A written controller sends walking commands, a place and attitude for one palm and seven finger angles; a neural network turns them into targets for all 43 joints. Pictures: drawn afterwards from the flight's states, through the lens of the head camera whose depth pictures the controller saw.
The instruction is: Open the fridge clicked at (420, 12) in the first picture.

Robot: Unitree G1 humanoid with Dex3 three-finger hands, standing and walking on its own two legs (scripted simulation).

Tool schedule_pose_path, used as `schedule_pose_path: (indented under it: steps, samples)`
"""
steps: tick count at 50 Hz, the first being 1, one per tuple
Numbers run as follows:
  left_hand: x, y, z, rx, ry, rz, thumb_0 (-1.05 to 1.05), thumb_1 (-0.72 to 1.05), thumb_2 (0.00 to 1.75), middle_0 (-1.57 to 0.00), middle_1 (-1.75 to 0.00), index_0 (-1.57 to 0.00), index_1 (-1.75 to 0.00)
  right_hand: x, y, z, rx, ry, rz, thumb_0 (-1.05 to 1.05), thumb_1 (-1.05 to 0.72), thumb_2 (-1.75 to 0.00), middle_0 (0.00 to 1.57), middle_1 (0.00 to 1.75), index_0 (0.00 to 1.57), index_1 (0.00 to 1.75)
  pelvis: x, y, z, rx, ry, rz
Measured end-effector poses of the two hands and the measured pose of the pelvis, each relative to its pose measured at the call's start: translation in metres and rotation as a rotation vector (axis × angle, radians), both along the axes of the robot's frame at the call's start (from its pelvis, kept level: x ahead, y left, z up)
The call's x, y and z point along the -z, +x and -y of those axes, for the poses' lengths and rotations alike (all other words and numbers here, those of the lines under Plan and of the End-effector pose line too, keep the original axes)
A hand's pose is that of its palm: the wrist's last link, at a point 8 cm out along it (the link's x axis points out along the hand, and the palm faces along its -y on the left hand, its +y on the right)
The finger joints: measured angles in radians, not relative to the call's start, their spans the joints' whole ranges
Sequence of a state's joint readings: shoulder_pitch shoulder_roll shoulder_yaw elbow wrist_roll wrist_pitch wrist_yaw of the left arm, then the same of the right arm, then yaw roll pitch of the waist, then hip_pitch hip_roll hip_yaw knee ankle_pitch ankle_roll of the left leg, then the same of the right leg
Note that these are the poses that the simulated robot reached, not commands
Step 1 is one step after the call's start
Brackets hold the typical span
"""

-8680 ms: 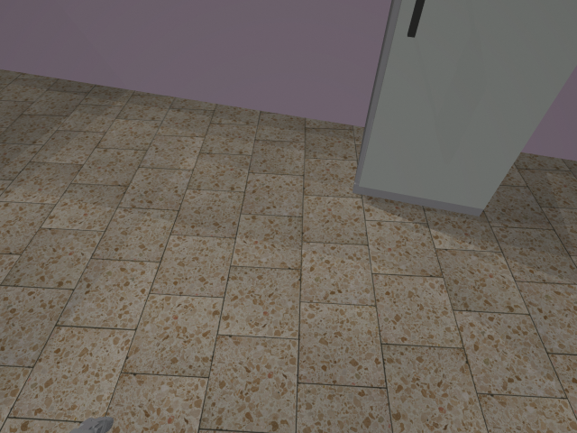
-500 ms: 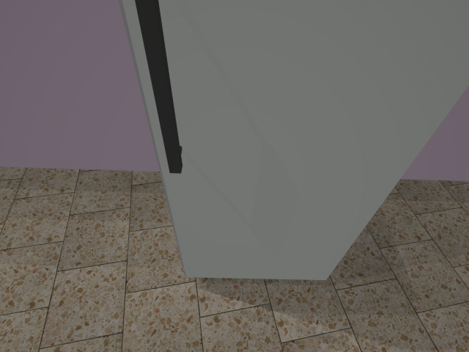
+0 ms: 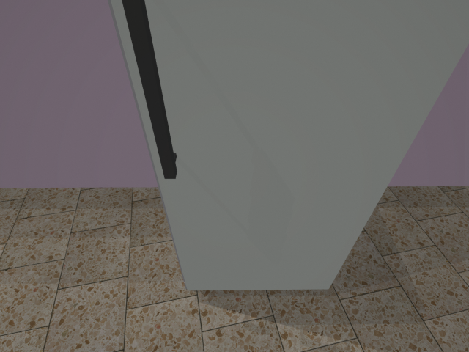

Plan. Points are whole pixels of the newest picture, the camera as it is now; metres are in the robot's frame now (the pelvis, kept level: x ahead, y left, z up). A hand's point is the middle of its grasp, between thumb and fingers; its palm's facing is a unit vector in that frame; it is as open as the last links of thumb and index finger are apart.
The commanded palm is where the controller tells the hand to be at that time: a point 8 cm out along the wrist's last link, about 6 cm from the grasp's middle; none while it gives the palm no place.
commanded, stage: look again from close up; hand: left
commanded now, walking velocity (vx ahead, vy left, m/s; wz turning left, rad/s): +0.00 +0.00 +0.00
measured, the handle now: (157, 93) +0.47 +0.16 +0.23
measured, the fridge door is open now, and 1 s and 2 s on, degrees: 0 0 0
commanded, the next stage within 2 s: raise the hand to about handle height in 1.30 s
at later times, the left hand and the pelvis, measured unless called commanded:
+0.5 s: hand out of the picture +0.00 +0.24 -0.15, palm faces -0.01 -0.95 -0.32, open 7.4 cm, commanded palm none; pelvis -0.04 +0.01 +0.01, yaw +1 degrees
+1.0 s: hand out of the picture +0.01 +0.23 -0.15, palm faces +0.00 -0.96 -0.29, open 7.4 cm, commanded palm none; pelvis -0.03 +0.01 +0.01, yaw +1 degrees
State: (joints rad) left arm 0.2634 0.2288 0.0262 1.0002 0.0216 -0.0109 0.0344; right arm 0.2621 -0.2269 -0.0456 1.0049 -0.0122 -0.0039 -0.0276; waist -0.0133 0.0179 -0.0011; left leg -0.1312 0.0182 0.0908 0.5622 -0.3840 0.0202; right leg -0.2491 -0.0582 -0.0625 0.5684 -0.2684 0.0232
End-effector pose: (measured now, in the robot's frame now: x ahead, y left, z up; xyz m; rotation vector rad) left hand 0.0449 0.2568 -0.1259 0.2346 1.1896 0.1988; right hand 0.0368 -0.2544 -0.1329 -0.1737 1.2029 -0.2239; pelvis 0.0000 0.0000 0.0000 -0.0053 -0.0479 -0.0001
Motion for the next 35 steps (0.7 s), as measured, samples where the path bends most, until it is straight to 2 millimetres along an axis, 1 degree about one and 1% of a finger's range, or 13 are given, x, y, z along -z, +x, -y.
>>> schedule_pose_path:
  steps: [5, 10, 14, 18, 23, 27, 31, 35]
  samples:
    - [-0.011, 0.009, -0.009, 0.026, 0.02, 0.066, 0.0, 0.91, 0.9, -0.2, -0.3, -0.2, -0.3, -0.013, 0.013, 0.016, -0.033, -0.034, 0.071, 0.0, -0.91, -0.9, 0.2, 0.3, 0.2, 0.3, -0.003, -0.013, 0.0, 0.004, 0.003, 0.015]
    - [-0.018, 0.008, -0.017, 0.044, 0.033, 0.095, 0.0, 0.91, 0.9, -0.2, -0.3, -0.2, -0.3, -0.023, 0.012, 0.024, -0.063, -0.055, 0.096, 0.0, -0.91, -0.9, 0.2, 0.3, 0.2, 0.3, -0.006, -0.025, 0.0, 0.002, 0.005, 0.017]
    - [-0.02, -0.002, -0.022, 0.048, 0.039, 0.084, 0.0, 0.91, 0.9, -0.2, -0.3, -0.2, -0.3, -0.026, 0.001, 0.026, -0.074, -0.061, 0.078, 0.0, -0.91, -0.9, 0.2, 0.3, 0.2, 0.3, -0.008, -0.033, -0.001, 0.0, 0.007, 0.014]
    - [-0.018, -0.017, -0.027, 0.043, 0.041, 0.046, 0.0, 0.91, 0.9, -0.2, -0.3, -0.2, -0.3, -0.024, -0.015, 0.025, -0.076, -0.057, 0.032, 0.0, -0.91, -0.9, 0.2, 0.3, 0.2, 0.3, -0.009, -0.037, -0.002, -0.005, 0.008, 0.008]
    - [-0.013, -0.039, -0.029, 0.028, 0.036, -0.024, 0.0, 0.91, 0.9, -0.2, -0.3, -0.2, -0.3, -0.019, -0.038, 0.02, -0.067, -0.041, -0.043, 0.0, -0.9, -0.9, 0.2, 0.3, 0.2, 0.3, -0.01, -0.04, -0.005, -0.009, 0.008, 0.001]
    - [-0.01, -0.055, -0.029, 0.013, 0.029, -0.077, 0.0, 0.91, 0.9, -0.2, -0.3, -0.2, -0.3, -0.014, -0.053, 0.013, -0.059, -0.025, -0.096, 0.0, -0.9, -0.9, 0.2, 0.3, 0.2, 0.3, -0.011, -0.039, -0.007, -0.011, 0.009, 0.0]
    - [-0.007, -0.066, -0.026, 0.003, 0.021, -0.116, 0.0, 0.91, 0.9, -0.2, -0.3, -0.2, -0.3, -0.011, -0.06, 0.007, -0.051, -0.01, -0.128, 0.0, -0.9, -0.9, 0.2, 0.3, 0.2, 0.3, -0.011, -0.039, -0.008, -0.011, 0.009, 0.001]
    - [-0.005, -0.069, -0.023, -0.002, 0.012, -0.133, 0.0, 0.91, 0.9, -0.2, -0.3, -0.2, -0.3, -0.009, -0.059, 0.002, -0.047, 0.0, -0.137, 0.0, -0.9, -0.9, 0.2, 0.3, 0.2, 0.3, -0.011, -0.038, -0.009, -0.011, 0.01, 0.002]
